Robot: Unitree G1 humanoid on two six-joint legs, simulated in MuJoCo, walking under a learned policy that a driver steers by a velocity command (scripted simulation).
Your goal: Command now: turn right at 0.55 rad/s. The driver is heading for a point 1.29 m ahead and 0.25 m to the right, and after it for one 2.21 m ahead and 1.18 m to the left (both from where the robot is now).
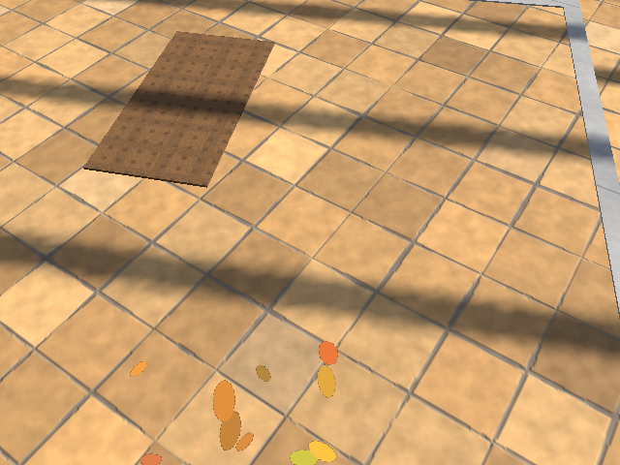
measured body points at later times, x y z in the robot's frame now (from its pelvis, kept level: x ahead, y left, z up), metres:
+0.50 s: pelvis +0.02 -0.01 +0.01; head +0.05 -0.04 +0.45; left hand +0.31 +0.19 -0.06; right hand +0.06 -0.34 -0.09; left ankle +0.11 +0.09 -0.72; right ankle -0.02 -0.11 -0.73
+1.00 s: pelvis +0.02 -0.02 +0.01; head +0.06 -0.05 +0.46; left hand +0.23 +0.22 -0.08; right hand +0.09 -0.36 -0.09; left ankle +0.05 +0.11 -0.66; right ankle -0.04 -0.12 -0.73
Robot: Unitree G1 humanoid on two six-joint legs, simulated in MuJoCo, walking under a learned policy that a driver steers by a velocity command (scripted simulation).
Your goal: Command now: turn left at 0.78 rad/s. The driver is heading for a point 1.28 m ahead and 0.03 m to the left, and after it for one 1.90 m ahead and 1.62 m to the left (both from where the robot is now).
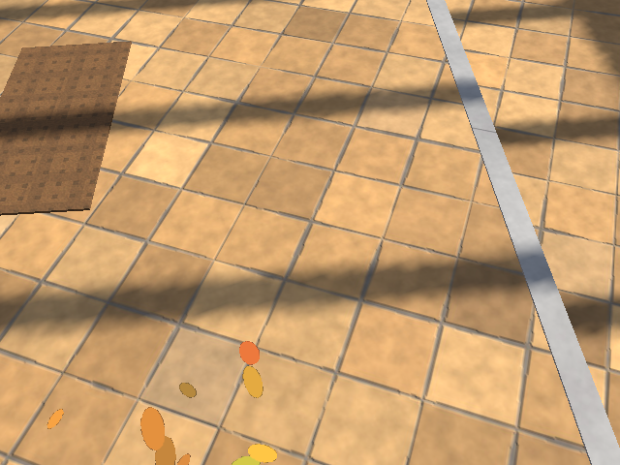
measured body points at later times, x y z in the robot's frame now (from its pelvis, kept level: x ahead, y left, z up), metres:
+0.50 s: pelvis +0.02 +0.06 +0.00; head +0.05 +0.09 +0.44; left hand +0.05 +0.37 -0.13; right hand +0.27 -0.12 -0.08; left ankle +0.01 +0.15 -0.74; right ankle +0.05 -0.09 -0.69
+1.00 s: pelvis +0.17 -0.04 -0.02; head +0.18 -0.07 +0.42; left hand +0.33 +0.23 -0.10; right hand +0.25 -0.33 -0.14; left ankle +0.08 +0.14 -0.65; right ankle +0.14 -0.10 -0.74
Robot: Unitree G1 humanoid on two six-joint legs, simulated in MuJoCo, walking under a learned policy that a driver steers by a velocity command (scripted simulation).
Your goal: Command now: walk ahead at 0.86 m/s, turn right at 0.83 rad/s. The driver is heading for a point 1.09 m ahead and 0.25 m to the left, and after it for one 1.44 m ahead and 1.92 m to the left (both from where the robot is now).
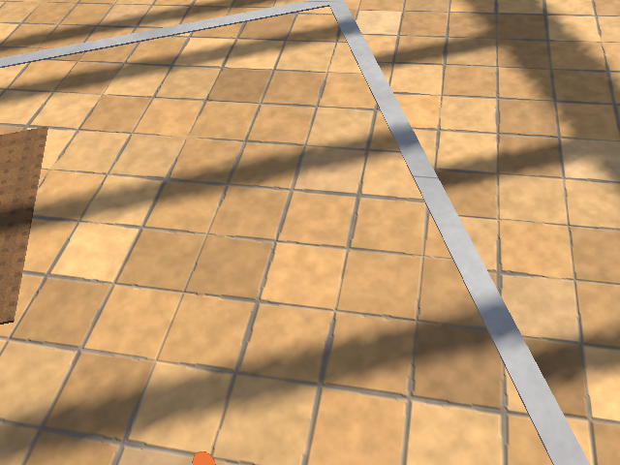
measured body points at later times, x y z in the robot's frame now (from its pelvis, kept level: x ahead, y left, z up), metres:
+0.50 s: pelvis +0.42 -0.02 +0.00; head +0.44 -0.03 +0.45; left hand +0.56 +0.23 -0.10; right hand +0.44 -0.31 -0.13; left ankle +0.46 +0.00 -0.72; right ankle +0.30 -0.15 -0.59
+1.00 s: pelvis +0.89 +0.01 +0.02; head +0.91 +0.03 +0.47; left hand +0.77 +0.29 -0.09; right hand +1.19 -0.16 -0.07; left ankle +0.84 +0.09 -0.61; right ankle +0.92 -0.12 -0.72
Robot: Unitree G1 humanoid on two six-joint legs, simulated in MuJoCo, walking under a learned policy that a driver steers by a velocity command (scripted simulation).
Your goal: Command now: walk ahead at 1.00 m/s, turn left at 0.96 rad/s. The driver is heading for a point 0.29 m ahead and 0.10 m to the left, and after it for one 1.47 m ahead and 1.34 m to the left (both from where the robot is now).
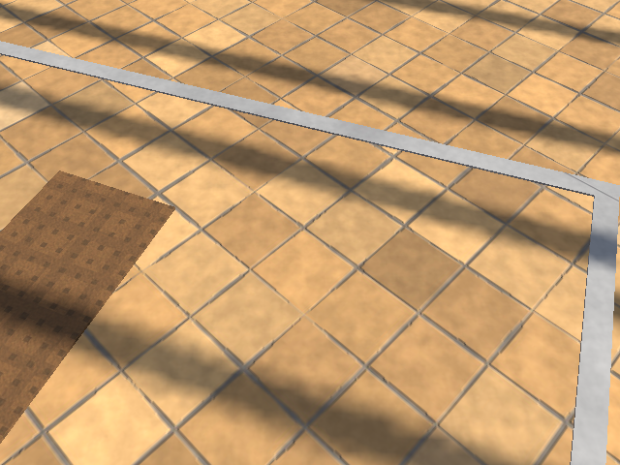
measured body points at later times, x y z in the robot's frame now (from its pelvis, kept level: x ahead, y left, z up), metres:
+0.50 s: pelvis +0.37 +0.02 +0.00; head +0.42 +0.06 +0.44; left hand +0.46 +0.36 -0.06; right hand +0.62 -0.18 -0.10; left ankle +0.38 +0.06 -0.74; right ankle +0.59 -0.10 -0.66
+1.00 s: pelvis +0.50 +0.02 -0.01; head +0.51 +0.04 +0.44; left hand +0.45 +0.30 -0.11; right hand +0.76 -0.11 -0.12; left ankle +0.41 +0.11 -0.74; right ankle +0.64 -0.01 -0.74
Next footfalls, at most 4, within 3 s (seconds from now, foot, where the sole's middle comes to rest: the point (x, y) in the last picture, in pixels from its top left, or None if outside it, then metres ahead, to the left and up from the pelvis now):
0.22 left None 0.41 0.08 -0.77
0.64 right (327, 382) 0.67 0.02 -0.77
1.00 left None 0.44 0.14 -0.77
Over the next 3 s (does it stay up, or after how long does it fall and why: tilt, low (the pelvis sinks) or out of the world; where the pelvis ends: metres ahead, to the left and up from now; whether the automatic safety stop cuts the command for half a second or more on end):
stays up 0.52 0.07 0.00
